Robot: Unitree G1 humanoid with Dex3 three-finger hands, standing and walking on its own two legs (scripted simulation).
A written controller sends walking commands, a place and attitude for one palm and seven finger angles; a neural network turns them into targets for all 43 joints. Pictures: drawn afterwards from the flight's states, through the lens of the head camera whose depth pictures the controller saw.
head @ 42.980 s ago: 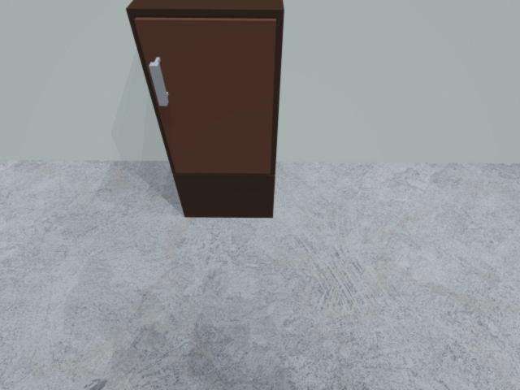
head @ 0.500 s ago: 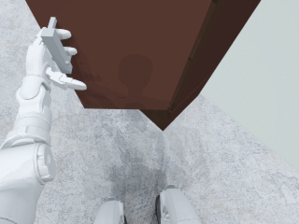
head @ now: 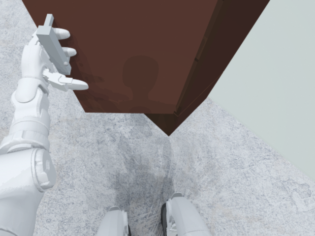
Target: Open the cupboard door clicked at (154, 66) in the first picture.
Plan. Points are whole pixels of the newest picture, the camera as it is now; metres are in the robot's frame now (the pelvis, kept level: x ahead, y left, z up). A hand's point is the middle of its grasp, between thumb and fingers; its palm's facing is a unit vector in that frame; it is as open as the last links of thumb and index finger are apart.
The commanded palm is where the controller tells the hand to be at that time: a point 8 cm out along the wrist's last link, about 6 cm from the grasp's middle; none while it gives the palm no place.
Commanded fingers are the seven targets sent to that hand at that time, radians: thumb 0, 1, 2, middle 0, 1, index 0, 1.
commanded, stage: close the thumb around the handle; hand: left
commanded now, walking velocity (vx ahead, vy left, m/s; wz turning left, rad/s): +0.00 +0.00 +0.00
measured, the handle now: (58, 46) +0.57 +0.20 +0.07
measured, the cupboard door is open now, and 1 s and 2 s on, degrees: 45 51 89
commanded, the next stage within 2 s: pull the door open along its arc in 0.56 s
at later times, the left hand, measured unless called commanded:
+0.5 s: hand (64, 63) +0.52 +0.18 +0.07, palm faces -0.04 -1.00 -0.02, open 5.9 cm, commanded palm +0.49 +0.22 +0.07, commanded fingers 0.00 0.90 0.90 -0.40 -1.35 -0.40 -1.35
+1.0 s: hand (64, 77) +0.48 +0.17 +0.07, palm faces -0.04 -1.00 -0.02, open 6.1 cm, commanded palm +0.42 +0.23 +0.07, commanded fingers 0.00 0.90 0.90 -0.40 -1.35 -0.40 -1.35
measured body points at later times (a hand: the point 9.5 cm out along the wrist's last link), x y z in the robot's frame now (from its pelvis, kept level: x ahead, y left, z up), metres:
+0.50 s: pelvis +0.01 +0.00 +0.00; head +0.15 +0.02 +0.43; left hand +0.51 +0.23 +0.07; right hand +0.01 -0.26 -0.11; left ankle -0.01 +0.10 -0.65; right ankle +0.05 -0.13 -0.65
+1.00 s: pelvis +0.01 +0.00 +0.01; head +0.13 +0.01 +0.45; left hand +0.47 +0.23 +0.07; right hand +0.03 -0.26 -0.10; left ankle -0.01 +0.10 -0.65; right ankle +0.05 -0.13 -0.65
